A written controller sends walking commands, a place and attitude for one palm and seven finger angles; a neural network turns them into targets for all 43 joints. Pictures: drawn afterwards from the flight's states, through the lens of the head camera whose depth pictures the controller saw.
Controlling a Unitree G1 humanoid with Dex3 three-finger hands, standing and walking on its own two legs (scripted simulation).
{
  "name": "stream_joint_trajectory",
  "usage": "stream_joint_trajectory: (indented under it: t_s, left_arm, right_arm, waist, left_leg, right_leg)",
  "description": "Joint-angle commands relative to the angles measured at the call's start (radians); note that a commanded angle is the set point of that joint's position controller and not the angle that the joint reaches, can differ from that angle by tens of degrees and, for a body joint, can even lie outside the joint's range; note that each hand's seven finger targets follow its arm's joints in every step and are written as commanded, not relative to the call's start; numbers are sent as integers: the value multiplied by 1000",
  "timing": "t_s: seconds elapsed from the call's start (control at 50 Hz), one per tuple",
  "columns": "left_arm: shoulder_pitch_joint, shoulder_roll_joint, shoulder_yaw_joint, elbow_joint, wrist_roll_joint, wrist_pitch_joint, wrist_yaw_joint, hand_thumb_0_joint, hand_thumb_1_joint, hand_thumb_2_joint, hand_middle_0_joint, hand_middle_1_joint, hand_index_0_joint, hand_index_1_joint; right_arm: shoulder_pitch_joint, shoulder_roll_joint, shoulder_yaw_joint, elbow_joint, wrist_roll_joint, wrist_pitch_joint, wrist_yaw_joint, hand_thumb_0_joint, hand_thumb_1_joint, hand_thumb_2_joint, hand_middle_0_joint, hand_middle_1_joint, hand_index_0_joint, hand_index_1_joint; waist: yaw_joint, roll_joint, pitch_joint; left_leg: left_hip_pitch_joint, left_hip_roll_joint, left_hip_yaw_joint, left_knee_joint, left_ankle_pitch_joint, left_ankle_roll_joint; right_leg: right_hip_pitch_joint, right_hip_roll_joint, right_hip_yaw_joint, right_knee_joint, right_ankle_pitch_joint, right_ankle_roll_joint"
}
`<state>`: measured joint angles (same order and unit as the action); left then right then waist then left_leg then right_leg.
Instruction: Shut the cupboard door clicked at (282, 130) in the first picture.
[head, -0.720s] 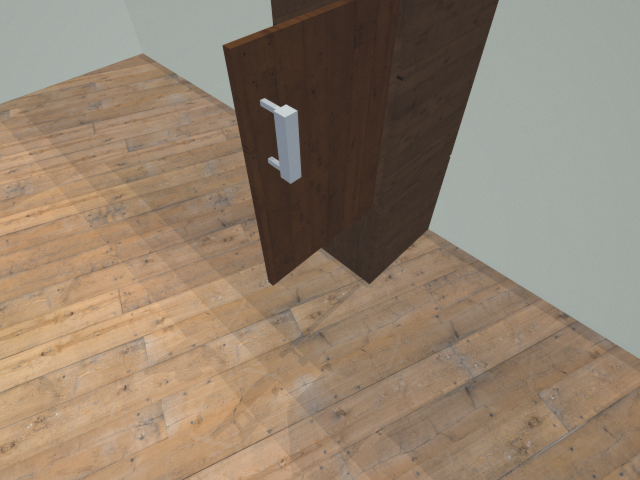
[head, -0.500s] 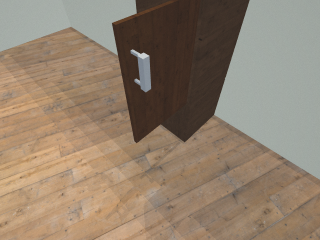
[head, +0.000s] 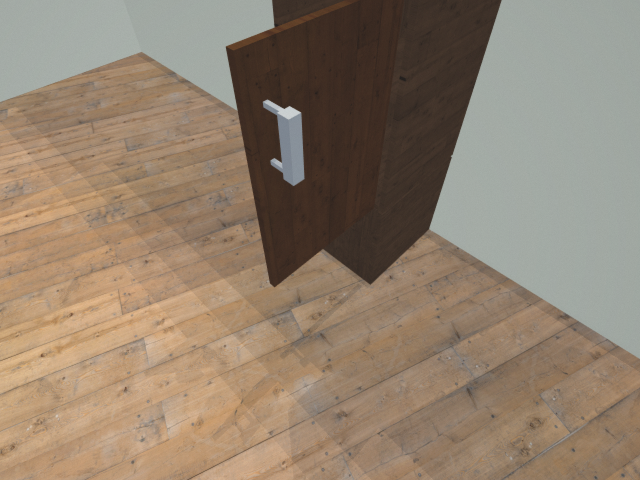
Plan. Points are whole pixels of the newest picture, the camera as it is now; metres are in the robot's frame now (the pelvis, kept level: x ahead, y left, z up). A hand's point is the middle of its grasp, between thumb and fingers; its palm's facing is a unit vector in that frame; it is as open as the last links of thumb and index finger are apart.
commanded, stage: look at it before walking up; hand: left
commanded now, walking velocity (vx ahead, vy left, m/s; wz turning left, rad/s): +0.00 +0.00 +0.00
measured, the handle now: (282, 142) +0.61 +0.10 +0.08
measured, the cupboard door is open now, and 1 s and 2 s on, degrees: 90 90 90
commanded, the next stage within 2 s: walk around to get in front in 0.12 s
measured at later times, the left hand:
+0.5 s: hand out of the picture +0.04 +0.20 -0.18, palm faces -0.06 -0.97 -0.24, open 7.4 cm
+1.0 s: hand out of the picture +0.08 +0.13 -0.17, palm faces -0.28 -0.92 -0.27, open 7.4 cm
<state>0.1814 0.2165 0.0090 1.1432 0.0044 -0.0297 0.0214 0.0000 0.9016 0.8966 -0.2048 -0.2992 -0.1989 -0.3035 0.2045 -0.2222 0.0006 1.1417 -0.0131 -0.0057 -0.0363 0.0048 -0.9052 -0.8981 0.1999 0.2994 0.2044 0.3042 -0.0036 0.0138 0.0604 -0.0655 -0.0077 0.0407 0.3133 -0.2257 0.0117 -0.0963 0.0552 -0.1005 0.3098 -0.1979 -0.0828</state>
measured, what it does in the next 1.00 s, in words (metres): steps on the spot, turning right: right foot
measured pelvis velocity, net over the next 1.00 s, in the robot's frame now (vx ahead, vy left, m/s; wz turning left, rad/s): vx -0.03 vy -0.05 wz -0.35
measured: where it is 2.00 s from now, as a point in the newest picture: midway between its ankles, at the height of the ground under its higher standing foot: outside the picture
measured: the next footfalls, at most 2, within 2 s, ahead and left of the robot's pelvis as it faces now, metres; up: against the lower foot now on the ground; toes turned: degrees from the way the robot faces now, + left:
right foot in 0.78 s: +0.00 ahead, -0.14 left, +0.00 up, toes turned -15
left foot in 1.24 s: +0.08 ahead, +0.09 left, +0.00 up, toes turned -27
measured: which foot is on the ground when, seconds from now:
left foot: down 0.00-0.78, up 0.80-1.00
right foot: down 0.00-0.56, up 0.58-0.76, down 0.78-1.00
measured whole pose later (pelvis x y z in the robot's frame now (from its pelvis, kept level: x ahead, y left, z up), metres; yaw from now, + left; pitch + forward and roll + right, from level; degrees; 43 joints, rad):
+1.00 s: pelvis -0.03 -0.05 -0.01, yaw -20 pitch +1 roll +2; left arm 0.20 0.20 0.07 0.95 0.03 0.02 0.01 0.00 0.90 0.90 -0.21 -0.30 -0.20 -0.30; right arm 0.08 -0.23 -0.07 0.92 -0.01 0.05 -0.03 0.01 -0.91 -0.90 0.20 0.30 0.20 0.30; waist 0.02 0.00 0.14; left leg -0.46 0.05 0.01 1.06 -0.42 -0.06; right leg -0.29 0.05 0.07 0.50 -0.23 -0.07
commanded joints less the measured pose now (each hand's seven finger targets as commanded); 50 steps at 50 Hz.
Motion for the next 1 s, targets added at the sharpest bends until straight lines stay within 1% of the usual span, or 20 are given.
stream_joint_trajectory:
  t_s: [0.0,0.2,0.22,0.28,0.44,0.48,0.52,0.56,0.58,0.62,0.68,0.72,0.74,0.76,0.78,0.8,0.82,0.88,0.92,0.98]
  left_arm:
    - [19,162,30,-36,-1,-13,12,0,900,900,-200,-300,-200,-300]
    - [3,173,30,-39,-1,-12,10,0,900,900,-200,-300,-200,-300]
    - [0,177,32,-41,0,-11,10,0,900,900,-200,-300,-200,-300]
    - [29,110,28,-41,1,12,14,0,900,900,-200,-300,-200,-300]
    - [20,146,69,-116,12,50,1,0,900,900,-200,-300,-200,-300]
    - [6,134,72,-141,14,55,-4,0,900,900,-200,-300,-200,-300]
    - [-6,112,73,-171,15,59,-13,0,900,900,-200,-300,-200,-300]
    - [-20,93,81,-198,20,70,-21,0,900,900,-200,-300,-200,-300]
    - [-31,96,88,-212,23,75,-24,0,900,900,-200,-300,-200,-300]
    - [-33,74,93,-224,20,76,-32,0,900,900,-200,-300,-200,-300]
    - [3,49,86,-225,18,68,-39,0,900,900,-200,-300,-200,-300]
    - [88,76,97,-203,20,59,-39,0,900,900,-200,-300,-200,-300]
    - [141,158,112,-190,29,46,-28,0,900,900,-200,-300,-200,-300]
    - [173,258,132,-195,27,37,-10,0,900,900,-200,-300,-200,-300]
    - [179,257,129,-192,15,40,-1,0,900,900,-200,-300,-200,-300]
    - [117,217,123,-214,15,44,7,0,900,900,-200,-300,-200,-300]
    - [55,202,121,-239,21,49,8,0,900,900,-200,-300,-200,-300]
    - [39,182,114,-258,23,38,9,0,900,900,-200,-300,-200,-300]
    - [61,187,113,-253,22,37,6,0,900,900,-200,-300,-200,-300]
    - [89,189,115,-249,23,39,4,0,900,900,-200,-300,-200,-300]
  right_arm:
    - [41,-140,-22,-29,-1,-10,-6,0,-900,-900,200,300,200,300]
    - [27,-154,-22,-32,-3,-8,-3,0,-900,-900,200,300,200,300]
    - [24,-160,-23,-33,-3,-8,-5,0,-900,-900,200,300,200,300]
    - [74,-83,-15,-28,-4,9,-13,0,-900,-900,200,300,200,300]
    - [66,-111,-54,-106,-4,35,-23,0,-900,-900,200,300,200,300]
    - [69,-118,-62,-125,-6,35,-25,0,-900,-900,200,300,200,300]
    - [70,-146,-71,-142,-11,30,-27,0,-900,-900,200,300,200,300]
    - [65,-162,-79,-156,-14,19,-28,0,-900,-900,200,300,200,300]
    - [69,-157,-76,-163,-18,15,-29,0,-900,-900,200,300,200,300]
    - [28,-154,-78,-189,-23,9,-31,0,-900,-900,200,300,200,300]
    - [5,-176,-88,-202,-26,15,-22,0,-900,-900,200,300,200,300]
    - [-7,-182,-95,-208,-14,22,-14,0,-900,-900,200,300,200,300]
    - [-13,-143,-93,-231,0,27,-7,0,-900,-900,200,300,200,300]
    - [-63,-84,-82,-288,5,32,1,0,-900,-900,200,300,200,300]
    - [-71,-102,-83,-280,4,47,1,0,-900,-900,200,300,200,300]
    - [-93,-94,-86,-276,5,51,5,0,-900,-900,200,300,200,300]
    - [-107,-89,-87,-276,3,51,7,0,-900,-900,200,300,200,300]
    - [-87,-70,-83,-270,1,48,11,0,-900,-900,200,300,200,300]
    - [-95,-58,-79,-274,3,48,10,0,-900,-900,200,300,200,300]
    - [-126,-60,-79,-295,5,43,6,0,-900,-900,200,300,200,300]
  waist:
    - [-2,-7,-51]
    - [-2,-5,-38]
    - [-4,-5,-41]
    - [-10,-16,-42]
    - [-15,-13,-30]
    - [-21,18,-24]
    - [-20,106,-18]
    - [-11,180,-14]
    - [-10,151,-14]
    - [12,100,-13]
    - [19,108,-38]
    - [58,41,-64]
    - [78,-178,-71]
    - [98,-392,-67]
    - [98,-285,-72]
    - [70,-199,-25]
    - [48,-188,-10]
    - [25,-75,-84]
    - [32,-59,-118]
    - [47,-129,-125]
  left_leg:
    - [-34,131,-103,-35,197,23]
    - [-37,130,-106,-43,179,21]
    - [-27,135,-99,-41,180,20]
    - [-25,142,-55,11,176,5]
    - [-74,162,-2,119,34,3]
    - [-61,199,-37,97,12,23]
    - [-44,295,-121,26,40,74]
    - [-22,428,-196,-45,208,174]
    - [-26,449,-193,-41,289,198]
    - [-31,421,-104,18,396,181]
    - [-37,369,7,122,425,113]
    - [-108,303,88,288,312,44]
    - [-260,200,151,497,48,-20]
    - [-463,59,119,748,-413,-69]
    - [-471,83,-26,848,-419,-61]
    - [-502,104,-54,881,-343,-55]
    - [-511,108,-60,888,-287,-60]
    - [-458,91,-56,827,-201,-75]
    - [-445,71,-47,764,-187,-81]
    - [-456,53,-52,687,-189,-83]
  right_leg:
    - [49,-190,165,-34,271,25]
    - [44,-191,169,-48,243,27]
    - [36,-189,180,-46,257,24]
    - [5,-189,192,-5,326,29]
    - [-119,-188,287,89,288,-12]
    - [-185,-147,273,137,220,0]
    - [-255,-75,205,283,127,29]
    - [-349,-42,128,587,-286,60]
    - [-375,-54,139,678,-343,70]
    - [-365,-89,143,653,-335,73]
    - [-245,-81,58,449,-252,75]
    - [-84,-63,31,224,-18,72]
    - [24,-199,256,66,219,20]
    - [45,-436,625,4,511,-115]
    - [12,-441,593,6,393,-170]
    - [-47,-389,548,-11,198,-166]
    - [-87,-347,544,-8,126,-146]
    - [-53,-290,461,42,271,-118]
    - [-14,-265,448,58,324,-112]
    - [39,-249,465,69,394,-112]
